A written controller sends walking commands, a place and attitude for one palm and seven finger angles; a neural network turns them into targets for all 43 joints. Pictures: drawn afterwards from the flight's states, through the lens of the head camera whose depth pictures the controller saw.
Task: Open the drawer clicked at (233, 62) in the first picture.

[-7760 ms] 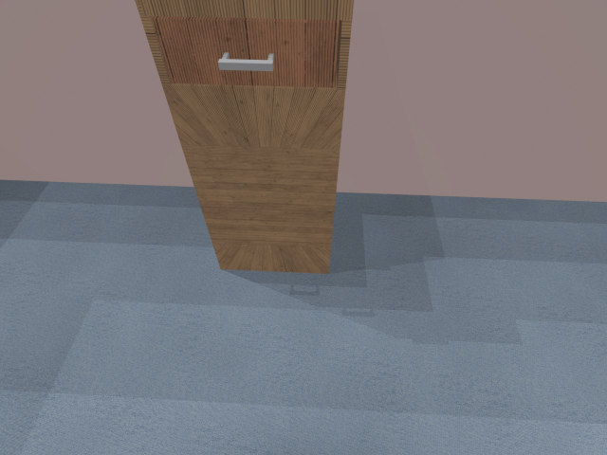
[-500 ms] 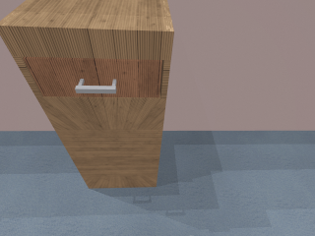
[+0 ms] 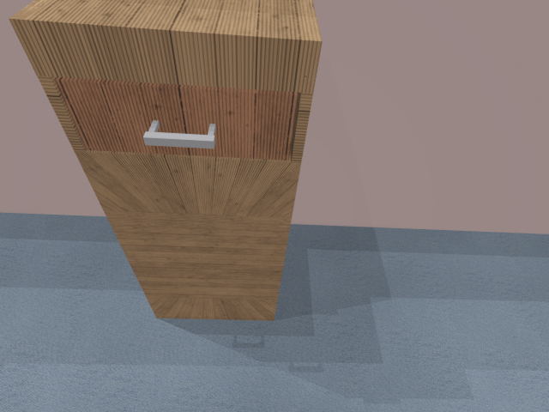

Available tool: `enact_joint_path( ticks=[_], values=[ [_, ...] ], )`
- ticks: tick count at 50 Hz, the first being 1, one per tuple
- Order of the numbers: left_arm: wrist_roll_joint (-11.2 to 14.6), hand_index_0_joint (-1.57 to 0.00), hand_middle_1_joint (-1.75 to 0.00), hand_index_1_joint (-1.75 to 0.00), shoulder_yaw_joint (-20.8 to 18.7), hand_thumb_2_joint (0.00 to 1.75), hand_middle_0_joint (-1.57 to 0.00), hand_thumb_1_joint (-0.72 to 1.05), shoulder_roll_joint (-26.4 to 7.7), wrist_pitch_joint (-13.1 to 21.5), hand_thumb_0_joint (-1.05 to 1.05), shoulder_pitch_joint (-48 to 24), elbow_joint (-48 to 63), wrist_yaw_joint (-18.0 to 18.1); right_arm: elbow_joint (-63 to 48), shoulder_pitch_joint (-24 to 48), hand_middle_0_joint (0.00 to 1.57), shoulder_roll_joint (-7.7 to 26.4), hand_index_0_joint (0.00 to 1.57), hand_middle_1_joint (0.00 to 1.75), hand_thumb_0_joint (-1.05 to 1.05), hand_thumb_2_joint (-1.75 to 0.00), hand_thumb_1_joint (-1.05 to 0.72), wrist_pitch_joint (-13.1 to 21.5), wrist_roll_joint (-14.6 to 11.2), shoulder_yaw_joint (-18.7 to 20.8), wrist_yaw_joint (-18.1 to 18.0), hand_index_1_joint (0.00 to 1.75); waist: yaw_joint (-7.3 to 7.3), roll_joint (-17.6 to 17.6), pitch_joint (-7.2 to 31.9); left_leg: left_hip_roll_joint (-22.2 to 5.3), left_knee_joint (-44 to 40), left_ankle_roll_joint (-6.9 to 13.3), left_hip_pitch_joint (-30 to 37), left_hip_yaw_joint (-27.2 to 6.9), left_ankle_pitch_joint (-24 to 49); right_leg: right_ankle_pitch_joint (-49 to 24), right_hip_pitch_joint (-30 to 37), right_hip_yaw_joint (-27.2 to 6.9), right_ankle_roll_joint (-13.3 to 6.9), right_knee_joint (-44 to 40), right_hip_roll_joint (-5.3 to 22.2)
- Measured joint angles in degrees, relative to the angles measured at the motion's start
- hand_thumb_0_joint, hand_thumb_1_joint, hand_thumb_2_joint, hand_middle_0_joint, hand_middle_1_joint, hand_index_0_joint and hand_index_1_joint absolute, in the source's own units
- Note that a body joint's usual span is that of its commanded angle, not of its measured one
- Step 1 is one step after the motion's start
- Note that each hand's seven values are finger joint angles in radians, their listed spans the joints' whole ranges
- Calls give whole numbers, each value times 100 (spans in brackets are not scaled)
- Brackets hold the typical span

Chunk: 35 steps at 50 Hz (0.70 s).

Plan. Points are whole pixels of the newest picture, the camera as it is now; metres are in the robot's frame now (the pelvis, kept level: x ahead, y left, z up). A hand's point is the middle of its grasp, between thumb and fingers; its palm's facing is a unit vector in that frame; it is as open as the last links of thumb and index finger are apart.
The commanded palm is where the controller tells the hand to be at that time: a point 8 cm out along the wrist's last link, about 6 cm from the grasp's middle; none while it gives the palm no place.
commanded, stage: come to a stop and stand still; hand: left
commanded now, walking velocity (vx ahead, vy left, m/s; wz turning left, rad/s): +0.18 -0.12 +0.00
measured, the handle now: (182, 133) +0.52 +0.20 +0.11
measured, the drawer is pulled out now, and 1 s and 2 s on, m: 0.00 0.00 0.00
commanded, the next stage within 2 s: look again from close up in 0.90 s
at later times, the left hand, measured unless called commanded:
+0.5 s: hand out of the picture +0.00 +0.13 -0.16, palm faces +0.01 -0.98 -0.20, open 7.3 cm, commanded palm none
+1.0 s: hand out of the picture -0.05 +0.09 -0.16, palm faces +0.07 -0.99 -0.15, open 7.4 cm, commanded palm none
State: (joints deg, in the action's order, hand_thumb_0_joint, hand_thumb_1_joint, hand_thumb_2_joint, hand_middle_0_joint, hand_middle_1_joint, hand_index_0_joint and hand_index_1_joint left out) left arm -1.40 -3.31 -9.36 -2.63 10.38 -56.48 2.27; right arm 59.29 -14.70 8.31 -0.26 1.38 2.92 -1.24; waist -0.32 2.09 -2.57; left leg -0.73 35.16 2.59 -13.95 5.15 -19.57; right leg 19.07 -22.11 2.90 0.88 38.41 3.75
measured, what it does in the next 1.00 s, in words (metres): steps on the spot: right foot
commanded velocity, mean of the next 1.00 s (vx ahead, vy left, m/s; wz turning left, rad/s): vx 0.00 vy -0.03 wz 0.00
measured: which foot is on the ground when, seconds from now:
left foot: down 0.00-1.00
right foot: up 0.00-0.30, down 0.32-1.00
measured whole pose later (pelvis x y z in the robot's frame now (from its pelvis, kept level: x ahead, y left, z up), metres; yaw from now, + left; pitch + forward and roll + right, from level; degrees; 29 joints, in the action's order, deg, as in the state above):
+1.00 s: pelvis -0.01 -0.06 +0.02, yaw +0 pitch -2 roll +0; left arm -0.8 0.1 -4.5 1.4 21.6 -65.2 2.3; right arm 66.8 -18.1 6.7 -0.1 0.7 0.2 -2.3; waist 0.5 -1.0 -1.4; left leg -4.1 22.7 -2.3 -8.5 3.9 -12.1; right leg 13.0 -7.0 5.4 -3.9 21.5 -2.6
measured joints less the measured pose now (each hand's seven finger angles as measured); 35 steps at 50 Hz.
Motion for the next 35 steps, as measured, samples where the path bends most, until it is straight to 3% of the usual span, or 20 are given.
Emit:
enact_joint_path(
  ticks=[6,12,16,20,35],
  values=[
    [-59,-19,-30,-30,27,90,-20,92,-50,63,0,469,-238,-159,116,-208,20,-34,20,30,0,-90,-91,57,36,-109,-46,30,38,-119,330,58,-1073,64,392,29,521,25,168,-107,-3,877,-169],
    [-21,-19,-30,-30,99,90,-20,91,-13,39,1,635,-475,-179,209,-290,20,-87,20,30,0,-90,-92,143,41,-142,-128,30,-85,-159,147,91,-1384,23,489,99,699,320,649,-13,26,42,-177],
    [20,-19,-30,-30,151,90,-20,91,62,152,1,606,-512,-133,410,-374,20,-94,21,30,0,-90,-91,101,-25,-157,-123,30,-67,-155,26,102,-1018,-89,340,146,522,-506,1127,-16,-71,-1191,-166],
    [35,-19,-30,-30,253,90,-20,92,212,265,2,631,-675,-42,657,-410,20,-35,20,30,0,-90,-91,2,-74,-179,-87,30,-99,-383,47,-65,-945,-214,416,47,458,-334,1285,78,-203,-1251,-332],
    [72,-19,-30,-30,388,90,-20,92,439,378,1,911,-844,5,794,-206,20,-207,20,30,0,-90,-91,-3,-69,-288,-90,30,42,-311,135,-265,-1249,-441,635,-81,698,-518,1544,207,-424,-1586,-557]
  ],
)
